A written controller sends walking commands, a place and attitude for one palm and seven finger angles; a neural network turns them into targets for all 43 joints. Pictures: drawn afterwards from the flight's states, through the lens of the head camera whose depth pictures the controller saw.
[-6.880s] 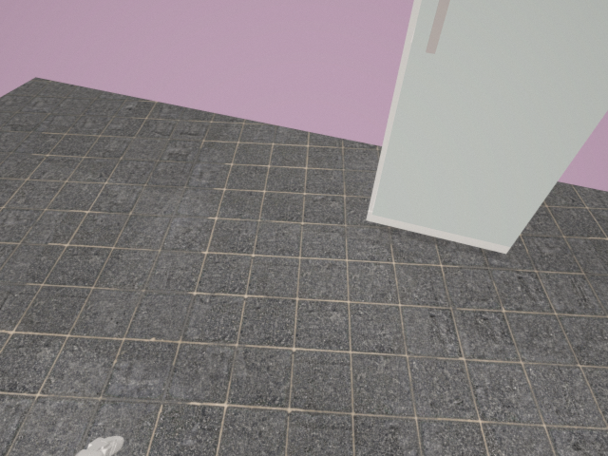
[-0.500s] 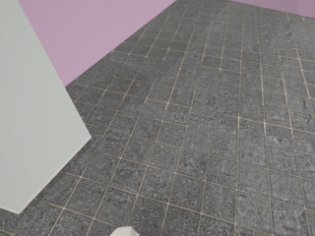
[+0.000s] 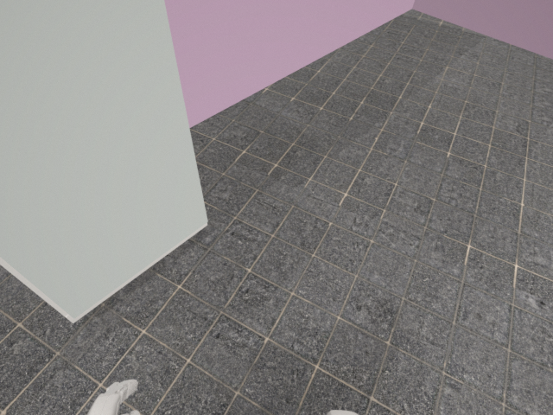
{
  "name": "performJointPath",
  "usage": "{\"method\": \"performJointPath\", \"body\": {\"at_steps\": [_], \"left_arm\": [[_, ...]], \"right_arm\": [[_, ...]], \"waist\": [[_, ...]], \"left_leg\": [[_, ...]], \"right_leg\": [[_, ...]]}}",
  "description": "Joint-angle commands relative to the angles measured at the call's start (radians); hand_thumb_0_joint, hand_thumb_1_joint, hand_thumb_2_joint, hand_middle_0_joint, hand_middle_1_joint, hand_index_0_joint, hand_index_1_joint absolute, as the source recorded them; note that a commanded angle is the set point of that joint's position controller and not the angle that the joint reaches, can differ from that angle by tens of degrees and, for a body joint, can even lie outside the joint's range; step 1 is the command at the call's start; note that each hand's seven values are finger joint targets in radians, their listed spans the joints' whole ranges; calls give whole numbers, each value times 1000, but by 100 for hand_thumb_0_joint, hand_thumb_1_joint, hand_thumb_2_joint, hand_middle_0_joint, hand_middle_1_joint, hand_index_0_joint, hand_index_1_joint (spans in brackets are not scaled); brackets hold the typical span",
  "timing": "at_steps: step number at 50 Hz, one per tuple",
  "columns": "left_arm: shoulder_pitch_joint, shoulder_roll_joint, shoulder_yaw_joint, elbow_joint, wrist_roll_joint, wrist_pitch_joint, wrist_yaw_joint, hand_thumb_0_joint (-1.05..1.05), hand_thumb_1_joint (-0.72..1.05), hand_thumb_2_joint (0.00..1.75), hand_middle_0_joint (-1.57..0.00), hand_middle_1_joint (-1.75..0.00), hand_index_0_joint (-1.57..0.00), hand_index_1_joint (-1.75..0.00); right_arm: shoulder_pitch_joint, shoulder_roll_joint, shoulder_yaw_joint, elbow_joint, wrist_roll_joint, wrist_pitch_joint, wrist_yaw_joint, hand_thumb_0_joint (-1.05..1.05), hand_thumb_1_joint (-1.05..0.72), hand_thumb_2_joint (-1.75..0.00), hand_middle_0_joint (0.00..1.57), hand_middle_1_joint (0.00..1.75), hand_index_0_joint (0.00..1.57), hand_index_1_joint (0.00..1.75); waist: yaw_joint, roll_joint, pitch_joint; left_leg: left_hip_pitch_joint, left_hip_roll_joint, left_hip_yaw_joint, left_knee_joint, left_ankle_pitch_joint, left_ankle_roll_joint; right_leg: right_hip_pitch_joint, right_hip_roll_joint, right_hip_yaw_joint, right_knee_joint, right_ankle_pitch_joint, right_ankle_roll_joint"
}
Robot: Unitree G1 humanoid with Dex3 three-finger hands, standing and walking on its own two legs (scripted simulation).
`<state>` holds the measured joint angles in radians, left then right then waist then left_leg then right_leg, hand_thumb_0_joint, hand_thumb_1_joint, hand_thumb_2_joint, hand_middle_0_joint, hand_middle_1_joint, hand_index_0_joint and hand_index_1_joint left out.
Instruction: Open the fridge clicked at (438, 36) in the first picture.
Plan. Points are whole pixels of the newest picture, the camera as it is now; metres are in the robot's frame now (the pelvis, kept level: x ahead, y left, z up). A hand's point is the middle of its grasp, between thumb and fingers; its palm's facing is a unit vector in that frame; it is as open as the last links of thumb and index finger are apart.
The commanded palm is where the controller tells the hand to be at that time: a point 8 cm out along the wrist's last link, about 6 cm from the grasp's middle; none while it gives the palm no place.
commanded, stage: turn to face it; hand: left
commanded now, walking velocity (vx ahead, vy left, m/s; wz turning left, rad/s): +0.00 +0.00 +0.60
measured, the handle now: out of the picture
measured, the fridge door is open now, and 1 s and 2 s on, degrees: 0 0 0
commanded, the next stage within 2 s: take the last steps up to it in 1.26 s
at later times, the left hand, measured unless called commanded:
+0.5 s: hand out of the picture -0.04 +0.19 -0.17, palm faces +0.34 -0.91 -0.25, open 7.4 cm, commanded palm none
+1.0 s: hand out of the picture -0.07 +0.25 -0.15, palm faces +0.57 -0.78 -0.26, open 7.4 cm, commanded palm none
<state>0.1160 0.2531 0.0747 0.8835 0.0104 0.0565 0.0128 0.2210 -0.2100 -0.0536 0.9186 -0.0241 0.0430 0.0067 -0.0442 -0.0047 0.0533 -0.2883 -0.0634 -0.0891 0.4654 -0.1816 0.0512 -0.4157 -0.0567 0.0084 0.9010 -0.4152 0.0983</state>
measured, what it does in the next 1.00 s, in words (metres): steps on the spot, turning left: right foot, then left foot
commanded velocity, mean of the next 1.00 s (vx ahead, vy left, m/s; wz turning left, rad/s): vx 0.00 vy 0.00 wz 0.56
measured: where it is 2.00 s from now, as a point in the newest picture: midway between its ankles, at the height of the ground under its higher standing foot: outside the picture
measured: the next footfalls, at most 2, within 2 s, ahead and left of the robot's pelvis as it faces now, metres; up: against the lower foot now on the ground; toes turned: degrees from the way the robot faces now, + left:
right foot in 0.14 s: +0.03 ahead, -0.15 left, +0.00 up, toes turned +5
left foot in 0.56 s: -0.04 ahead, +0.12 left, +0.00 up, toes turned +28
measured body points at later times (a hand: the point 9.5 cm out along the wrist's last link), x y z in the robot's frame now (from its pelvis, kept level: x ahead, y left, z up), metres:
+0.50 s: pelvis -0.03 -0.02 -0.01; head +0.00 -0.02 +0.44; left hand -0.06 +0.24 -0.15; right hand +0.12 -0.26 -0.15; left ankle -0.07 +0.11 -0.71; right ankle -0.01 -0.15 -0.74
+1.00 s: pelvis -0.06 +0.00 +0.00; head -0.04 +0.02 +0.45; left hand -0.10 +0.29 -0.13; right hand +0.14 -0.17 -0.14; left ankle -0.08 +0.10 -0.74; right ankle +0.03 -0.13 -0.69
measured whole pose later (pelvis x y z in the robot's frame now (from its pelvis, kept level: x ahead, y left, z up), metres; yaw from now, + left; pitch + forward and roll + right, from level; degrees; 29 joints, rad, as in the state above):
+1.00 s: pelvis -0.06 +0.00 +0.00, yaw +35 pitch +0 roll -1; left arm 0.12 0.25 0.06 0.88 0.01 0.06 0.01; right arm 0.21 -0.21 -0.04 0.91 -0.03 0.05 0.01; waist -0.04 0.00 0.06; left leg -0.28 -0.07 -0.12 0.46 -0.17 0.04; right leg -0.41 -0.05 0.00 0.89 -0.42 0.09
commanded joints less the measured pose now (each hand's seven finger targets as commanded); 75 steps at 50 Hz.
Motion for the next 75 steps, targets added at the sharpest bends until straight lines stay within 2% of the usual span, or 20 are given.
{"method": "performJointPath", "body": {"at_steps": [1, 5, 6, 7, 12, 21, 26, 27, 28, 29, 30, 36, 47, 53, 54, 56, 57, 62, 72, 75], "left_arm": [[-8, 71, 6, -96, -5, -33, 15, 0, 90, 90, -20, -30, -20, -30], [127, 114, 21, -68, -8, -50, 24, 0, 90, 90, -20, -30, -20, -30], [132, 209, 37, -73, 8, -61, 32, 0, 90, 90, -20, -30, -20, -30], [112, 239, 34, -89, 10, -54, 34, 0, 90, 90, -20, -30, -20, -30], [-27, 104, -1, -109, 3, -66, 27, 0, 90, 90, -20, -30, -20, -30], [136, 174, 19, -41, 19, -56, 21, 0, 90, 90, -20, -30, -20, -30], [137, 194, 28, -30, 13, -45, 15, 0, 90, 90, -20, -30, -20, -30], [136, 184, 29, -36, 4, -39, 13, 0, 90, 90, -20, -30, -20, -30], [137, 125, 20, -68, -4, -34, 6, 0, 90, 90, -20, -30, -20, -30], [74, 78, -2, -106, 1, -29, 6, 0, 90, 90, -20, -30, -20, -30], [42, 105, 5, -110, 6, -23, 10, 0, 90, 90, -20, -30, -20, -30], [75, 109, 15, -38, 7, -22, -4, 0, 90, 90, -20, -30, -20, -30], [-17, 89, 6, -85, 2, -24, 11, 0, 90, 90, -20, -30, -20, -30], [102, 73, 2, -65, -10, -42, 21, 0, 90, 90, -20, -30, -20, -30], [137, 94, 8, -55, -7, -50, 24, 0, 90, 90, -20, -30, -20, -30], [138, 239, 32, -72, 17, -63, 31, 0, 90, 90, -20, -30, -20, -30], [108, 211, 24, -85, 8, -54, 34, 0, 90, 90, -20, -30, -20, -30], [15, 90, -4, -79, 3, -68, 24, 0, 90, 90, -20, -30, -20, -30], [243, 119, 2, 56, 23, -80, 14, 0, 90, 90, -20, -30, -20, -30], [231, 109, -3, 95, 18, -79, 5, 0, 90, 90, -20, -30, -20, -30]], "right_arm": [[23, -227, -70, -66, -3, -16, -12, 0, -90, -90, 20, 30, 20, 30], [-16, -180, -68, -83, 11, -9, -3, 0, -90, -90, 20, 30, 20, 30], [8, -116, -59, -95, 20, -10, 3, 0, -90, -90, 20, 30, 20, 30], [-12, -137, -63, -112, 7, -9, 0, 0, -90, -90, 20, 30, 20, 30], [46, -132, -64, -38, -1, 20, 24, 0, -90, -90, 20, 30, 20, 30], [-121, -104, -41, -82, 10, 17, 30, 0, -90, -90, 20, 30, 20, 30], [-45, -123, -36, -72, 13, -6, 25, 0, -90, -90, 20, 30, 20, 30], [11, -165, -47, -60, 10, -15, 25, 0, -90, -90, 20, 30, 20, 30], [72, -284, -74, -57, 4, -28, 18, 0, -90, -90, 20, 30, 20, 30], [133, -353, -89, -38, 12, -25, 8, 0, -90, -90, 20, 30, 20, 30], [149, -339, -85, -24, 8, -21, 5, 0, -90, -90, 20, 30, 20, 30], [-45, -227, -43, -85, 7, -34, -14, 0, -90, -90, 20, 30, 20, 30], [26, -222, -57, -74, -3, -17, -12, 0, -90, -90, 20, 30, 20, 30], [-6, -199, -57, -79, 1, -10, -10, 0, -90, -90, 20, 30, 20, 30], [-5, -173, -53, -79, 8, -9, -7, 0, -90, -90, 20, 30, 20, 30], [11, -94, -43, -109, 14, -9, -3, 0, -90, -90, 20, 30, 20, 30], [-6, -143, -58, -99, 1, 0, -4, 0, -90, -90, 20, 30, 20, 30], [70, -109, -53, -8, -2, 23, 12, 0, -90, -90, 20, 30, 20, 30], [-66, -57, -15, -3, 2, -10, 8, 0, -90, -90, 20, 30, 20, 30], [17, -38, -4, 36, 1, -39, 4, 0, -90, -90, 20, 30, 20, 30]], "waist": [[1, 180, -122], [71, 80, -163], [74, -202, -168], [79, -268, -125], [-5, -158, -2], [84, -216, -4], [49, -191, -111], [13, -97, -150], [-25, 212, -198], [-53, 331, -206], [-56, 214, -198], [30, 156, -84], [-7, 166, -78], [50, 152, -130], [66, 95, -147], [76, -302, -109], [68, -172, -85], [4, -155, 13], [104, -194, -49], [66, -196, -62]], "left_leg": [[125, 252, -353, -90, 315, 127], [-115, 144, -302, 23, 92, 19], [-325, 22, -122, 230, -190, -66], [-355, -24, 0, 450, -393, -100], [-306, 79, 47, 752, -185, -122], [-200, 103, 155, 416, -264, -132], [8, 70, 205, 85, -118, -103], [163, 100, 161, -41, 39, -87], [343, 337, -166, -89, 349, 17], [370, 490, -322, -85, 700, 136], [323, 494, -248, -59, 633, 171], [145, 270, -118, -127, 358, 73], [143, 271, -317, -145, 183, 131], [5, 203, -338, -57, 217, 85], [-77, 160, -306, -8, 122, 41], [-355, -46, -12, 417, -372, -92], [-291, 6, -43, 572, -376, -81], [-262, 56, 21, 747, -144, -106], [-152, 97, 132, 316, -267, -104], [46, 78, 186, 78, -200, -74]], "right_leg": [[34, 35, 4, -158, -32, -14], [401, -15, 39, -569, 187, -49], [546, -274, 282, -673, 130, -130], [399, -447, 398, -675, 217, -223], [229, -247, 40, -603, 368, -189], [295, -308, -44, -547, 466, -217], [320, -292, -144, -351, 583, -149], [220, -273, -178, -221, 497, -102], [-38, -144, -219, 7, 102, -20], [-191, -75, -132, 166, -290, 8], [-170, -91, -61, 252, -245, -16], [-128, -66, -24, 264, 40, 2], [-65, -7, 2, 5, -22, 1], [243, 49, -15, -387, 121, -34], [367, 15, 8, -529, 199, -44], [417, -422, 422, -679, 208, -212], [259, -428, 351, -666, 216, -258], [172, -207, 60, -640, 252, -185], [343, -251, 84, -630, 231, -237], [254, -201, 46, -600, 73, -213]]}}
